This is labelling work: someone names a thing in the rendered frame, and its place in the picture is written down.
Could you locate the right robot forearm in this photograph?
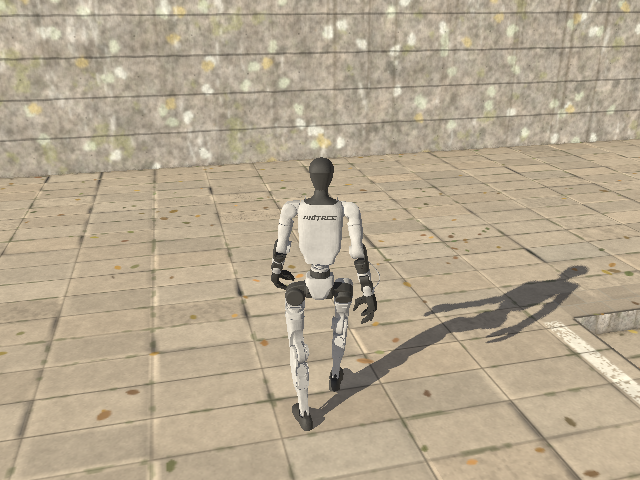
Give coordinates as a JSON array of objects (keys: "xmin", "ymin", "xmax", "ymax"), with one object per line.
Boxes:
[{"xmin": 354, "ymin": 244, "xmax": 375, "ymax": 297}]

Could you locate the left robot forearm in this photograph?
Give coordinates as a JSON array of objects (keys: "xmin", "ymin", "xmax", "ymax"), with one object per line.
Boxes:
[{"xmin": 271, "ymin": 239, "xmax": 287, "ymax": 274}]

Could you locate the robot right hand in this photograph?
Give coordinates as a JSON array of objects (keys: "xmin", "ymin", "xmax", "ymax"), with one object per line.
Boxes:
[{"xmin": 353, "ymin": 294, "xmax": 377, "ymax": 324}]

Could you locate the right robot foot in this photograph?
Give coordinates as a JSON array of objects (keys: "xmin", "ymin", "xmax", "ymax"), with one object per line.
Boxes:
[{"xmin": 329, "ymin": 367, "xmax": 344, "ymax": 392}]

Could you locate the robot left hand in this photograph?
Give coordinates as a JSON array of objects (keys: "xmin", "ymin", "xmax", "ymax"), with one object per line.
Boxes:
[{"xmin": 271, "ymin": 270, "xmax": 295, "ymax": 290}]

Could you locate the robot left upper arm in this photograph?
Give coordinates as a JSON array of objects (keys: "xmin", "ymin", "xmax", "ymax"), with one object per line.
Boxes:
[{"xmin": 276, "ymin": 200, "xmax": 300, "ymax": 254}]

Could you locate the robot right upper arm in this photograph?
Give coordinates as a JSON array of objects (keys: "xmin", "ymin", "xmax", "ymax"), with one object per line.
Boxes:
[{"xmin": 341, "ymin": 201, "xmax": 364, "ymax": 259}]

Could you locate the robot torso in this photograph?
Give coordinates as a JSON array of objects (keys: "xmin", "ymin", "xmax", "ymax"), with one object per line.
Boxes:
[{"xmin": 297, "ymin": 196, "xmax": 344, "ymax": 300}]

